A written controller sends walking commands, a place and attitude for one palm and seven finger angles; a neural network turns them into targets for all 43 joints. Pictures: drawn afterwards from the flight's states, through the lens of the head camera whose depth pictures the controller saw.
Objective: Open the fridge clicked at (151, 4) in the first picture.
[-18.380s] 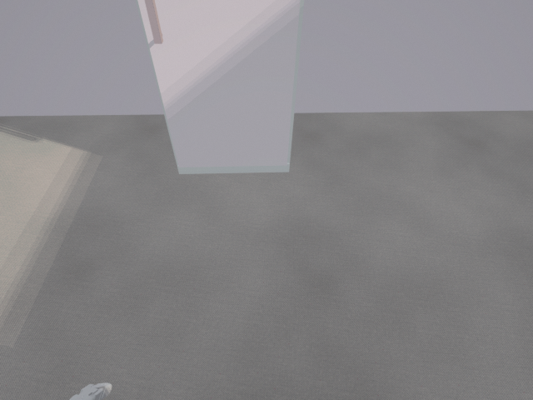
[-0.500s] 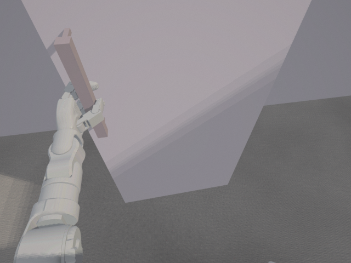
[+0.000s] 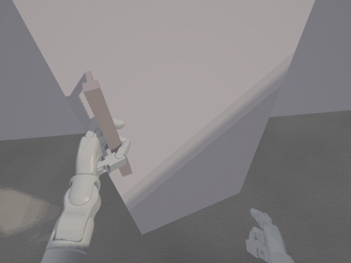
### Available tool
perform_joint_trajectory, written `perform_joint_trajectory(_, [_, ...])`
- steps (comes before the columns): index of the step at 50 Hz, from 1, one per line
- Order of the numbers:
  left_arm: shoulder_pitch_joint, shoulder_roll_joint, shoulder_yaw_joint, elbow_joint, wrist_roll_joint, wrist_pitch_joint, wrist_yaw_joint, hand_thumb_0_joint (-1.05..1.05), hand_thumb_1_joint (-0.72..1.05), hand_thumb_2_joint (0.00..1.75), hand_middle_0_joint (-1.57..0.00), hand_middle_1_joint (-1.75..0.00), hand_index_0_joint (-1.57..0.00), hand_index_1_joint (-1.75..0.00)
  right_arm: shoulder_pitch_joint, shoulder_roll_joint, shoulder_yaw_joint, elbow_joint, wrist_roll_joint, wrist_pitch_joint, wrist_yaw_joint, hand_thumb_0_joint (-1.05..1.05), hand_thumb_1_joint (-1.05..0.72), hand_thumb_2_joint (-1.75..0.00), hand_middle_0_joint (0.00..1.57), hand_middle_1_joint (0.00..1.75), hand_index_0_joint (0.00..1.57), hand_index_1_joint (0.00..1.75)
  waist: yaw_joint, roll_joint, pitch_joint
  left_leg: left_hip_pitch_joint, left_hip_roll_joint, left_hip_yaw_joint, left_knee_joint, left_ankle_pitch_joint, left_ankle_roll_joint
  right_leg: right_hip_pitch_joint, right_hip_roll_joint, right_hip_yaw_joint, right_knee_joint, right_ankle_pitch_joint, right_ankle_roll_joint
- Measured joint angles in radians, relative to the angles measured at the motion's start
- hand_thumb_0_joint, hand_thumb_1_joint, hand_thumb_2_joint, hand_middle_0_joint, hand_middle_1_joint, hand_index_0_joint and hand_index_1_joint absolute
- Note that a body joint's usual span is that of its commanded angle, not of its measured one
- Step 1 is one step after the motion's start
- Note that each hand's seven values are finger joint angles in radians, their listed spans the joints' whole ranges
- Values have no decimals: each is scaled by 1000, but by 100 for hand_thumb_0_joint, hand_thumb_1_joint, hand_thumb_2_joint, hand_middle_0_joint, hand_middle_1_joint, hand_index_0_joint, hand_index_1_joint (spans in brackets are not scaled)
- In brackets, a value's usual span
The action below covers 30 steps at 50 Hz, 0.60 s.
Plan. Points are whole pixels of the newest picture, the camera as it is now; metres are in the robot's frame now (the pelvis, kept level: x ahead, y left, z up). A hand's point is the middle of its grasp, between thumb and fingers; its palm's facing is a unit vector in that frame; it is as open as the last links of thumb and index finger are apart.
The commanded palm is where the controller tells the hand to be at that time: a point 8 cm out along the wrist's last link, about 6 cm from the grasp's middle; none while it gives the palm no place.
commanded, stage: walk backward, drawing the door open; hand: left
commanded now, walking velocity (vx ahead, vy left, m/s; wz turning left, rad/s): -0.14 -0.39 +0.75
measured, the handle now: (110, 130) +0.37 +0.16 +0.13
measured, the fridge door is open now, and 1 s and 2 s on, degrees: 18 56 83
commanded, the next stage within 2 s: stop walking and hold the door back in 1.68 s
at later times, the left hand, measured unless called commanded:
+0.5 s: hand (171, 228) +0.17 +0.01 +0.11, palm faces +0.14 -0.97 -0.21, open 7.4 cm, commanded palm +0.13 +0.06 +0.10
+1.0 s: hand out of the picture +0.09 -0.14 +0.10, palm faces +0.48 -0.85 -0.21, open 7.6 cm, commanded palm +0.04 -0.12 +0.10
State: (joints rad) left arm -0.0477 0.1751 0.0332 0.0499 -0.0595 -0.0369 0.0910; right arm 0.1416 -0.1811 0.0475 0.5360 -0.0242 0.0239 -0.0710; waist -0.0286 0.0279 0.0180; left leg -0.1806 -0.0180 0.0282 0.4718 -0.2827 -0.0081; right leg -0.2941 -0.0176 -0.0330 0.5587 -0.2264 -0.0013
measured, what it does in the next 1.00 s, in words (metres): steps to the right, turning left: left foot, then right foot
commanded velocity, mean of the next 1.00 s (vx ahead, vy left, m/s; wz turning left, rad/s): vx -0.15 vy -0.40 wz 0.75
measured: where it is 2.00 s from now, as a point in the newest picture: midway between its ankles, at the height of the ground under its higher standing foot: outside the picture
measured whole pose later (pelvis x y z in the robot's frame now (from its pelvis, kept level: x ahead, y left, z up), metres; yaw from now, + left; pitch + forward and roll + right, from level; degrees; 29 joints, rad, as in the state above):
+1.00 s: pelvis -0.10 -0.36 -0.02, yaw +41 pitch -2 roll +2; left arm 0.04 0.13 -0.20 -0.28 0.06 -0.05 0.03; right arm 0.12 -0.18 -0.02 0.65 -0.01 -0.10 -0.07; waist -0.03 0.03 0.16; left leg -0.60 0.05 -0.05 1.22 -0.55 -0.04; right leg -0.41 -0.08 -0.05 0.71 -0.26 -0.02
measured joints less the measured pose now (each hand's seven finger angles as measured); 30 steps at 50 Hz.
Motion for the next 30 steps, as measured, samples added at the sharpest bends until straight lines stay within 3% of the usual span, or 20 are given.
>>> perform_joint_trajectory(5, [52,-41,-7,-27,0,9,10,-3,58,67,-35,-133,-28,-137,1,1,5,18,-1,14,-8,1,-90,-90,20,30,21,30,-2,66,-5,-33,36,-45,12,27,-27,4,34,-49,-40,7,-63])
perform_joint_trajectory(7, [62,-48,-15,-49,5,11,7,-4,58,67,-35,-133,-27,-137,9,1,-3,26,5,10,-12,1,-90,-90,20,30,21,30,-4,75,-1,-69,48,-56,43,34,-18,-5,43,-73,-51,23,-79])
perform_joint_trajectory(13, [52,-59,-96,-116,53,18,-6,-4,58,66,-33,-135,-26,-134,54,-17,-25,69,12,-7,-35,1,-90,-90,20,30,21,30,-11,37,20,-208,34,-16,389,-135,10,-36,30,-168,-47,49,-123])
perform_joint_trajectory(16, [52,-61,-137,-165,79,24,7,-5,59,67,-29,-134,-22,-128,70,-25,-19,71,5,-26,-42,2,-90,-90,20,30,21,30,-18,11,31,-157,43,23,258,-73,11,-78,18,-206,3,44,-135])
perform_joint_trajectory(17, [55,-55,-146,-187,80,23,12,-5,60,67,-28,-133,-20,-126,73,-29,-17,63,2,-37,-44,2,-90,-90,20,30,21,30,-22,12,32,-135,49,8,177,-10,16,-120,20,-205,66,13,-105])
perform_joint_trajectory(19, [51,-30,-149,-194,73,5,12,-5,62,69,-26,-132,-17,-122,61,-8,-19,75,-11,-46,-41,2,-90,-90,20,30,20,30,-30,-22,63,-138,29,1,176,6,-4,-198,26,-98,272,-77,-33])
perform_joint_trajectory(22, [64,-19,-159,-195,78,12,-5,-5,62,71,-25,-129,-15,-122,68,13,-12,94,-20,-40,-26,2,-90,-90,20,30,20,30,-50,-3,77,-129,42,-65,109,52,-34,-246,43,2,462,-113,15])
perform_joint_trajectory(24, [74,-21,-174,-197,82,11,-15,-5,62,72,-25,-127,-15,-123,76,19,-11,104,-16,-45,-18,2,-90,-90,20,30,20,30,-49,33,74,-142,72,-124,68,91,-48,-209,39,37,388,-132,22])
perform_joint_trajectory(27, [98,-20,-193,-222,91,7,-16,-5,62,73,-26,-128,-16,-123,91,38,-11,114,3,-61,-6,2,-90,-90,20,30,21,30,-17,28,41,-188,98,-163,70,86,-64,-60,-12,67,66,-122,6])
perform_joint_trajectory(28, [102,-21,-189,-232,97,4,-15,-5,61,74,-26,-128,-16,-122,79,41,-12,120,11,-65,-1,2,-90,-90,21,30,21,30,-3,20,40,-213,105,-165,107,42,-57,-56,-18,52,23,-37,3])
perform_joint_trajectory(30, [92,-39,-192,-235,108,5,-12,-5,61,75,-27,-128,-16,-121,44,29,-29,135,20,-79,-3,2,-90,-90,21,30,21,30,-19,37,67,-283,104,-151,284,-81,-40,-62,-14,-2,53,10,5])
